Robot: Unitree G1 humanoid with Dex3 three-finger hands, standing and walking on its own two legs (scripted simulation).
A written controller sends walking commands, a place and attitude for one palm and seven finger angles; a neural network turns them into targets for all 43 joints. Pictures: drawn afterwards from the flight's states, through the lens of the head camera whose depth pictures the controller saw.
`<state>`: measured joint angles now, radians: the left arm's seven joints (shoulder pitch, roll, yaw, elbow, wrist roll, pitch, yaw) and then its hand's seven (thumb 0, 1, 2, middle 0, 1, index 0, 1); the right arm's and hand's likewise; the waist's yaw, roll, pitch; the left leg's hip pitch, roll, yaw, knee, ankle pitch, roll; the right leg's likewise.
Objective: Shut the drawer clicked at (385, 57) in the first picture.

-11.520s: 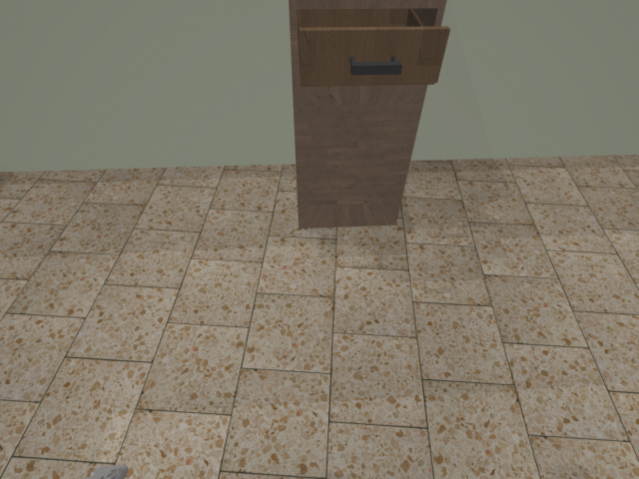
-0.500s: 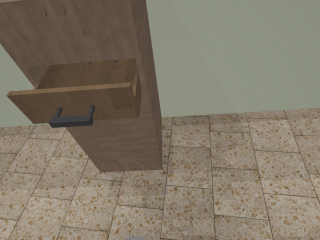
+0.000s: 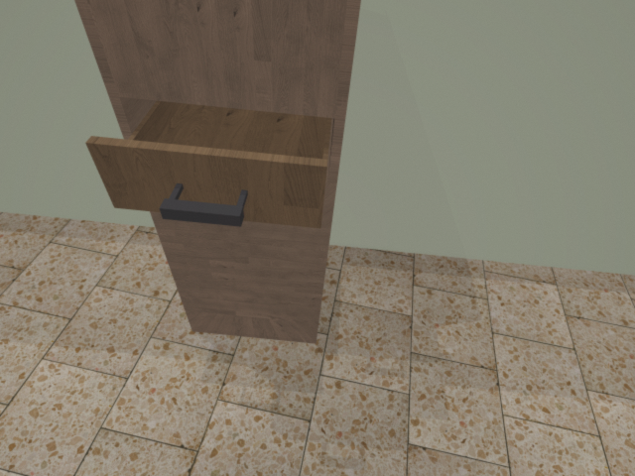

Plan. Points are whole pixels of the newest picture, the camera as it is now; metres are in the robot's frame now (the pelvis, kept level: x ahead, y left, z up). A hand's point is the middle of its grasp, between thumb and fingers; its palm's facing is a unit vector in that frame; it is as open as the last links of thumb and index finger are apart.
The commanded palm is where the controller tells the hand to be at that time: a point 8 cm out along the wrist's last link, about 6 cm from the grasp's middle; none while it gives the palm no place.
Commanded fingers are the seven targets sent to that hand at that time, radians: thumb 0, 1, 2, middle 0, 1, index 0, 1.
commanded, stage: come to a stop and stand still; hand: left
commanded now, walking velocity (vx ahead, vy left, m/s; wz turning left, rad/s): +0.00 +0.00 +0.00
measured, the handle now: (206, 202) +0.50 +0.24 +0.03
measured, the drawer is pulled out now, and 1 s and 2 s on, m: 0.14 0.14 0.14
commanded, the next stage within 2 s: look again from close up in 0.32 s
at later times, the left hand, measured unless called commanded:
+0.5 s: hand out of the picture +0.01 +0.18 -0.18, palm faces -0.01 -0.98 -0.20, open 7.3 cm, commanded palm none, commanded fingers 0.00 0.90 0.90 -0.20 -0.30 -0.20 -0.30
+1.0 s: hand out of the picture +0.01 +0.18 -0.17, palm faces -0.01 -0.98 -0.19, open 7.4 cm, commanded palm none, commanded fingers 0.00 0.90 0.90 -0.20 -0.30 -0.20 -0.30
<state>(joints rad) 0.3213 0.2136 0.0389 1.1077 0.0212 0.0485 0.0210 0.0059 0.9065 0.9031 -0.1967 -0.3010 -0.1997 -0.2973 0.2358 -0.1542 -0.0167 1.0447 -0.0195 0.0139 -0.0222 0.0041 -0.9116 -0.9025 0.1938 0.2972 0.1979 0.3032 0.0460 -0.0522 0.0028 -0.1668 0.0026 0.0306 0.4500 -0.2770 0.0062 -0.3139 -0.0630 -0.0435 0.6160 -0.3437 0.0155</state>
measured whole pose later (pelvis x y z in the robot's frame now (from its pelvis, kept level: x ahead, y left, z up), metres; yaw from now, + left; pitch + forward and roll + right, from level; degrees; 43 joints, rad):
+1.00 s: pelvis +0.00 +0.01 +0.00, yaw -1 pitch -1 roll +1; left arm 0.28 0.15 -0.02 1.12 0.01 -0.02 0.03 0.00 0.91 0.90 -0.20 -0.30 -0.20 -0.30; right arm 0.28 -0.16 0.02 1.11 -0.02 -0.02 -0.03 0.01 -0.91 -0.90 0.20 0.30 0.20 0.30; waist 0.01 0.01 0.03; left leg -0.15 -0.01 0.06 0.45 -0.28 0.01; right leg -0.20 -0.03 -0.03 0.49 -0.28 0.00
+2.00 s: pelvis -0.01 +0.02 +0.00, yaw -1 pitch -2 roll -1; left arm 0.26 0.19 -0.01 1.00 0.02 0.01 0.02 0.00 0.91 0.90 -0.20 -0.30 -0.20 -0.30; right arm 0.24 -0.17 0.00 0.97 -0.03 0.01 -0.01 0.01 -0.91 -0.90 0.20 0.30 0.20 0.30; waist 0.00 0.00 0.01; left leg -0.25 0.00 0.04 0.53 -0.25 0.03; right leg -0.22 -0.02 -0.05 0.52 -0.27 0.00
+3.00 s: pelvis +0.01 +0.01 -0.01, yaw +0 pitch +2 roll +0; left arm 0.46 0.18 0.04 0.14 -0.14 -0.12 0.10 0.03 0.95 0.90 -0.24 -0.35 -0.25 -0.35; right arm 0.31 -0.23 -0.02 0.83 0.02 -0.25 -0.07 0.02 -0.92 -0.90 0.20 0.30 0.20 0.30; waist -0.03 0.02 -0.04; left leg -0.34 -0.01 0.02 0.60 -0.30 0.01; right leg -0.30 -0.04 -0.07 0.61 -0.35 0.00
